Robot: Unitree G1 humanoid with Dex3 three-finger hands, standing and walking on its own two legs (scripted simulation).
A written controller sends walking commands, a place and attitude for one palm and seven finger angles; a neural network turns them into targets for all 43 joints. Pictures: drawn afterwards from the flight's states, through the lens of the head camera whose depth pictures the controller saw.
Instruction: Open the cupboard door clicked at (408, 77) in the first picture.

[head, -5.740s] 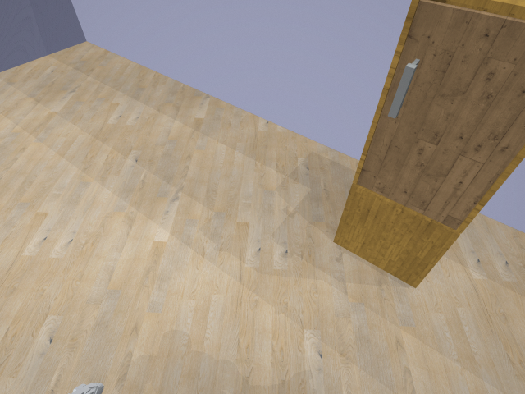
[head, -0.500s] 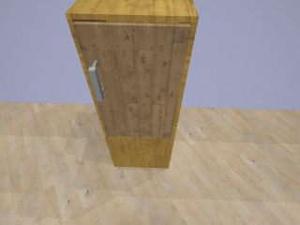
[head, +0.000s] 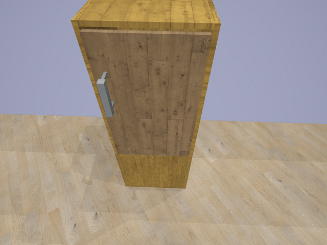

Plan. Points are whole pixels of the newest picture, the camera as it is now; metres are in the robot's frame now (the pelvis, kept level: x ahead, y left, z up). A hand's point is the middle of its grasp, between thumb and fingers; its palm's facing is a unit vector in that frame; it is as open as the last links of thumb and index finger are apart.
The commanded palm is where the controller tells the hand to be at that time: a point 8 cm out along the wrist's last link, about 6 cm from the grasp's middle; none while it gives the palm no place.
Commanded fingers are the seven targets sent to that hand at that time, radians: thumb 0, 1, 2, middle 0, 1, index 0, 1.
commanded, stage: come to a stop and stand still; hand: left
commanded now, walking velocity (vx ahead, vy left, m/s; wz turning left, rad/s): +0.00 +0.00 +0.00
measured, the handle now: (107, 94) +0.54 +0.22 +0.06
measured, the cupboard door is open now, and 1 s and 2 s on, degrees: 0 0 0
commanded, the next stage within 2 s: look again from close up in 0.04 s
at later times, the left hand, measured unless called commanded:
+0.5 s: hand out of the picture -0.02 +0.22 -0.19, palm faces +0.01 -0.98 -0.18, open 7.3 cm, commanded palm none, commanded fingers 0.00 0.90 0.90 -0.20 -0.30 -0.20 -0.30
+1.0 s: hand (66, 229) +0.16 +0.23 -0.01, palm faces +0.05 -1.00 -0.06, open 7.9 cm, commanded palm +0.08 +0.30 -0.04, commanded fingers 0.00 0.53 0.74 -0.23 -0.54 -0.23 -0.54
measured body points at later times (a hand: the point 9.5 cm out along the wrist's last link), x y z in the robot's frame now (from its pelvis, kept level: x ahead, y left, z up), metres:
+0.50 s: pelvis -0.03 +0.05 -0.01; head -0.03 +0.06 +0.44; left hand -0.02 +0.27 -0.17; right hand +0.00 -0.19 -0.16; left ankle +0.00 +0.15 -0.74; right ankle -0.09 -0.09 -0.74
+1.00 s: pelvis -0.08 +0.03 -0.06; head -0.05 +0.04 +0.39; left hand +0.15 +0.28 -0.01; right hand +0.11 -0.21 -0.12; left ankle +0.00 +0.15 -0.74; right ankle -0.09 -0.09 -0.74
